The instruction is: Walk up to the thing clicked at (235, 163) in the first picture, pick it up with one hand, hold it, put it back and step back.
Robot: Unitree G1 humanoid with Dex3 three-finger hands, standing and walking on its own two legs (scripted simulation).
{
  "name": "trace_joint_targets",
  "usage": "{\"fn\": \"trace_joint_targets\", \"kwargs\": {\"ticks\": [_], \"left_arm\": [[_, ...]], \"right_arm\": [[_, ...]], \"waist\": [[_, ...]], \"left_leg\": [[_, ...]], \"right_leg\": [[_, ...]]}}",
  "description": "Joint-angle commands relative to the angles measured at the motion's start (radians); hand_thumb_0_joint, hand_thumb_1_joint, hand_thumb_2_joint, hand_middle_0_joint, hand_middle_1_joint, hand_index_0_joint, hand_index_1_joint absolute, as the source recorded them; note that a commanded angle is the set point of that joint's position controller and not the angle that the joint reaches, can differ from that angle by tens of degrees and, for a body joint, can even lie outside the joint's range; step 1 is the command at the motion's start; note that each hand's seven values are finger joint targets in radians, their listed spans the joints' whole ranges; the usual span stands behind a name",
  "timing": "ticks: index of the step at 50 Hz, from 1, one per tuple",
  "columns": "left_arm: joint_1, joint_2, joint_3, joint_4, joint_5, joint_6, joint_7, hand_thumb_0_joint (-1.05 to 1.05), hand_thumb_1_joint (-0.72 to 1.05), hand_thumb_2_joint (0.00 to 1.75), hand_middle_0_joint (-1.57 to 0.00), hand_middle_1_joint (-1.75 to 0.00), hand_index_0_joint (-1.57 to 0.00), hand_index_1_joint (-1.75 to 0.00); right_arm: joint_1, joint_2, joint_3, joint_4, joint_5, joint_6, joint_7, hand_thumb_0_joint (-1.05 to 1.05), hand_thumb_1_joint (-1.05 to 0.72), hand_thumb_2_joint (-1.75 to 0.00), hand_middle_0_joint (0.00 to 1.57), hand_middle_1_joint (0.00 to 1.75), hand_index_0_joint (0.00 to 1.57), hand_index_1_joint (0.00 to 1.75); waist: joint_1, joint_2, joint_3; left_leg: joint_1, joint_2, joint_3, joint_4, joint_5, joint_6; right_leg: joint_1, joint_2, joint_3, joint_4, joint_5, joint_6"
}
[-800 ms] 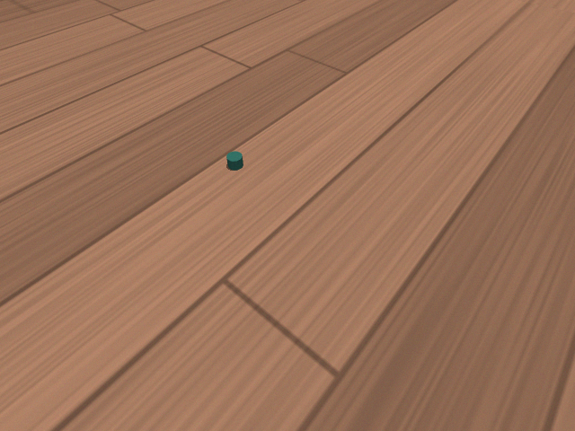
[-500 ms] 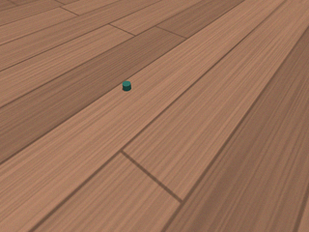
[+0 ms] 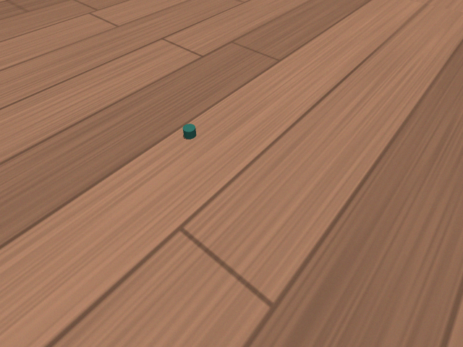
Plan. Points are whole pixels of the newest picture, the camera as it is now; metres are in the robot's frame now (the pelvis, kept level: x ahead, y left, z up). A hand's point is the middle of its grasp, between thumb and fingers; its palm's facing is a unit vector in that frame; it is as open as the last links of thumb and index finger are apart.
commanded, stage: stand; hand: left
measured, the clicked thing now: (189, 131) +1.48 +0.25 -0.75
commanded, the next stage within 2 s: walk up in 0.32 s
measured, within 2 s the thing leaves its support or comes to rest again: neither
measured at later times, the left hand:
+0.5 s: hand out of the picture +0.09 +0.27 -0.16, palm faces -0.04 -0.93 -0.38, open 7.4 cm
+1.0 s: hand (124, 321) +0.22 +0.23 -0.18, palm faces +0.06 -0.92 -0.38, open 7.4 cm
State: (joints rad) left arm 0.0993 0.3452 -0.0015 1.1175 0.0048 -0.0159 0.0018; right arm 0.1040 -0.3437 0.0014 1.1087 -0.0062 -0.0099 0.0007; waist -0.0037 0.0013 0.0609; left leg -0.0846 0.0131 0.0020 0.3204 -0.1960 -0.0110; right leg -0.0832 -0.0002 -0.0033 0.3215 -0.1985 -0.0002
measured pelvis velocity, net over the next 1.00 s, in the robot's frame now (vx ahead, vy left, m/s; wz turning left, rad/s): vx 0.22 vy -0.04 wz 0.05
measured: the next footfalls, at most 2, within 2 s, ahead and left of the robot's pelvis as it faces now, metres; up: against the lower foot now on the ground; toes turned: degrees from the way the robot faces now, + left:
left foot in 0.96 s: +0.38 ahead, +0.06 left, +0.00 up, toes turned +6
right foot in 1.40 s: +0.57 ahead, -0.21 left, +0.00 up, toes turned -3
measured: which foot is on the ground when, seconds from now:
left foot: down 0.00-0.58, up 0.60-0.94, down 0.96-1.00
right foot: down 0.00-1.00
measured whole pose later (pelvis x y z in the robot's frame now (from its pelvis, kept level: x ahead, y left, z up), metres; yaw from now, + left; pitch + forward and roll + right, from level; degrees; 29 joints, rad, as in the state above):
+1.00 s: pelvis +0.22 -0.04 -0.03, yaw +3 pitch -3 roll +1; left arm 0.34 0.40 0.05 0.92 -0.01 -0.06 -0.02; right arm 0.13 -0.38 -0.08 0.86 -0.05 -0.03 0.09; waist 0.05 -0.01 0.13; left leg -0.42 -0.02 0.08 0.60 -0.13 0.07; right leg 0.05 -0.03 -0.12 0.66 -0.52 -0.03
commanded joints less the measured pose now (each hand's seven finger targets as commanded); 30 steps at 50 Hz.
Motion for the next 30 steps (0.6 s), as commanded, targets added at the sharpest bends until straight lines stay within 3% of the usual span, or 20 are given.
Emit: {"fn": "trace_joint_targets", "kwargs": {"ticks": [1, 15, 16, 17, 19, 20, 21, 22, 23, 24, 25, 26, 27, 28, 29, 30], "left_arm": [[-0.022, 0.209, 0.043, -0.057, 0.006, -0.017, 0.010, 0.00, 0.90, 0.90, -0.20, -0.30, -0.20, -0.30], [-0.027, 0.215, 0.043, -0.056, 0.004, -0.018, 0.009, 0.00, 0.90, 0.90, -0.20, -0.30, -0.20, -0.30], [0.033, 0.311, 0.106, -0.113, 0.026, -0.035, -0.023, 0.00, 0.90, 0.90, -0.20, -0.30, -0.20, -0.30], [0.036, 0.303, 0.110, -0.104, 0.034, -0.035, -0.034, 0.00, 0.90, 0.90, -0.20, -0.30, -0.20, -0.30], [-0.016, 0.265, 0.111, -0.148, 0.036, -0.038, -0.048, 0.00, 0.90, 0.90, -0.20, -0.30, -0.20, -0.30], [-0.056, 0.242, 0.106, -0.173, 0.035, -0.040, -0.053, 0.00, 0.90, 0.90, -0.20, -0.30, -0.20, -0.30], [-0.065, 0.235, 0.106, -0.186, 0.033, -0.042, -0.054, 0.00, 0.90, 0.90, -0.20, -0.30, -0.20, -0.30], [-0.067, 0.252, 0.110, -0.203, 0.032, -0.044, -0.058, 0.00, 0.90, 0.90, -0.20, -0.30, -0.20, -0.30], [-0.074, 0.271, 0.115, -0.213, 0.031, -0.049, -0.065, 0.00, 0.90, 0.90, -0.20, -0.30, -0.20, -0.30], [-0.052, 0.270, 0.116, -0.219, 0.027, -0.052, -0.073, 0.00, 0.90, 0.90, -0.20, -0.30, -0.20, -0.30], [-0.010, 0.267, 0.116, -0.213, 0.023, -0.059, -0.076, 0.00, 0.90, 0.90, -0.20, -0.30, -0.20, -0.30], [0.055, 0.265, 0.121, -0.189, 0.027, -0.063, -0.074, 0.00, 0.90, 0.90, -0.20, -0.30, -0.20, -0.30], [0.156, 0.262, 0.130, -0.147, 0.028, -0.067, -0.068, 0.00, 0.90, 0.90, -0.20, -0.30, -0.20, -0.30], [0.304, 0.294, 0.150, -0.098, 0.029, -0.073, -0.055, 0.00, 0.90, 0.90, -0.20, -0.30, -0.20, -0.30], [0.418, 0.420, 0.186, -0.093, 0.051, -0.083, -0.040, 0.00, 0.90, 0.90, -0.20, -0.30, -0.20, -0.30], [0.334, 0.448, 0.173, -0.149, 0.047, -0.089, -0.036, 0.00, 0.90, 0.90, -0.20, -0.30, -0.20, -0.30]], "right_arm": [[-0.031, -0.210, -0.036, -0.061, -0.004, -0.021, -0.013, 0.00, -0.90, -0.90, 0.20, 0.30, 0.20, 0.30], [-0.024, -0.211, -0.038, -0.054, -0.003, -0.022, -0.012, 0.00, -0.90, -0.90, 0.20, 0.30, 0.20, 0.30], [0.047, -0.311, -0.108, -0.102, -0.018, -0.041, 0.016, 0.00, -0.90, -0.90, 0.20, 0.30, 0.20, 0.30], [0.051, -0.326, -0.118, -0.095, -0.026, -0.044, 0.027, 0.00, -0.90, -0.90, 0.20, 0.30, 0.20, 0.30], [0.032, -0.307, -0.128, -0.131, -0.027, -0.046, 0.037, 0.00, -0.90, -0.90, 0.20, 0.30, 0.20, 0.30], [0.071, -0.307, -0.134, -0.133, -0.026, -0.051, 0.039, 0.00, -0.90, -0.90, 0.20, 0.30, 0.20, 0.30], [0.080, -0.329, -0.148, -0.137, -0.025, -0.058, 0.041, 0.00, -0.90, -0.90, 0.20, 0.30, 0.20, 0.30], [0.104, -0.348, -0.159, -0.150, -0.029, -0.062, 0.042, 0.00, -0.90, -0.90, 0.20, 0.30, 0.20, 0.30], [0.125, -0.349, -0.164, -0.163, -0.026, -0.065, 0.043, 0.00, -0.90, -0.90, 0.20, 0.30, 0.20, 0.30], [0.095, -0.354, -0.165, -0.180, -0.028, -0.063, 0.045, 0.00, -0.90, -0.90, 0.20, 0.30, 0.20, 0.30], [0.042, -0.346, -0.163, -0.196, -0.028, -0.060, 0.049, 0.00, -0.90, -0.90, 0.20, 0.30, 0.20, 0.30], [-0.003, -0.330, -0.160, -0.211, -0.029, -0.056, 0.053, 0.00, -0.90, -0.90, 0.20, 0.30, 0.20, 0.30], [-0.043, -0.308, -0.153, -0.229, -0.026, -0.050, 0.056, 0.00, -0.90, -0.90, 0.20, 0.30, 0.20, 0.30], [-0.077, -0.251, -0.133, -0.249, -0.025, -0.045, 0.060, 0.00, -0.90, -0.90, 0.20, 0.30, 0.20, 0.30], [-0.077, -0.175, -0.104, -0.282, -0.017, -0.049, 0.059, 0.00, -0.90, -0.90, 0.20, 0.30, 0.20, 0.30], [-0.077, -0.207, -0.099, -0.297, -0.014, -0.047, 0.046, 0.00, -0.90, -0.90, 0.20, 0.30, 0.20, 0.30]], "waist": [[0.006, 0.005, -0.082], [0.003, -0.006, -0.087], [-0.001, -0.005, -0.208], [0.005, 0.040, -0.132], [-0.004, 0.069, 0.043], [-0.027, 0.084, 0.103], [-0.036, 0.138, 0.103], [-0.054, 0.148, 0.081], [-0.058, 0.121, 0.050], [-0.042, 0.151, 0.038], [-0.012, 0.178, 0.022], [0.027, 0.177, -0.001], [0.081, 0.134, -0.032], [0.159, 0.001, -0.080], [0.215, -0.334, -0.051], [0.162, -0.235, 0.013]], "left_leg": [[0.003, 0.117, -0.089, -0.039, 0.166, 0.038], [0.006, 0.118, -0.095, -0.039, 0.167, 0.036], [0.019, 0.091, -0.119, 0.045, -0.350, 0.122], [-0.048, 0.112, -0.167, 0.034, -0.522, 0.143], [-0.113, 0.177, -0.271, -0.014, -0.563, 0.186], [-0.071, 0.223, -0.331, -0.067, -0.533, 0.211], [0.007, 0.293, -0.407, -0.129, -0.491, 0.252], [0.061, 0.344, -0.465, -0.175, -0.490, 0.291], [0.062, 0.341, -0.466, -0.186, -0.533, 0.290], [0.051, 0.338, -0.427, -0.182, -0.524, 0.280], [0.043, 0.306, -0.356, -0.142, -0.437, 0.257], [-0.016, 0.241, -0.253, -0.075, -0.340, 0.220], [-0.154, 0.171, -0.139, 0.041, -0.265, 0.174], [-0.328, 0.090, -0.043, 0.251, -0.260, 0.124], [-0.643, -0.082, 0.041, 0.650, -0.362, 0.070], [-0.738, -0.082, -0.101, 0.757, -0.372, 0.040]], "right_leg": [[-0.003, -0.127, 0.094, -0.051, 0.188, -0.026], [-0.001, -0.130, 0.095, -0.053, 0.176, -0.027], [0.017, -0.077, 0.078, 0.056, -0.321, -0.066], [-0.092, -0.094, 0.107, 0.111, -0.475, -0.084], [-0.307, -0.074, 0.081, 0.214, -0.434, -0.082], [-0.413, -0.046, 0.038, 0.277, -0.326, -0.065], [-0.476, -0.039, -0.022, 0.383, -0.237, -0.046], [-0.524, -0.072, 0.016, 0.407, -0.310, -0.037], [-0.510, -0.085, 0.048, 0.420, -0.340, -0.035], [-0.470, -0.106, 0.055, 0.368, -0.357, -0.035], [-0.402, -0.113, 0.049, 0.293, -0.317, -0.040], [-0.268, -0.089, 0.003, 0.229, -0.211, -0.039], [-0.038, -0.038, -0.061, 0.145, -0.094, -0.031], [0.202, -0.013, -0.053, 0.074, -0.110, -0.033], [0.346, -0.238, 0.359, -0.126, -0.430, -0.083], [0.268, -0.445, 0.641, -0.223, -0.397, -0.180]]}}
